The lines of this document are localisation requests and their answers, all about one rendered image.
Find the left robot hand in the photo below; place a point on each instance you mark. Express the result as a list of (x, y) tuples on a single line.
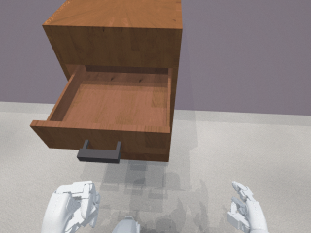
[(79, 200)]

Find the left robot shin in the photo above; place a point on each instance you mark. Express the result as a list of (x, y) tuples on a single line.
[(129, 218)]

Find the drawer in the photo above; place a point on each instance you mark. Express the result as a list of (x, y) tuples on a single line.
[(111, 104)]

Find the handle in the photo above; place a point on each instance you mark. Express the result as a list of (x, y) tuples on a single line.
[(99, 156)]

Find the right robot hand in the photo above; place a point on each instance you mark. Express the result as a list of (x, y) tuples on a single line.
[(250, 216)]

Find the left robot thigh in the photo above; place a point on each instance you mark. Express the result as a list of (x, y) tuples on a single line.
[(127, 226)]

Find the cabinet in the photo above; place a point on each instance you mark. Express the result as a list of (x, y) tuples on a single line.
[(125, 33)]

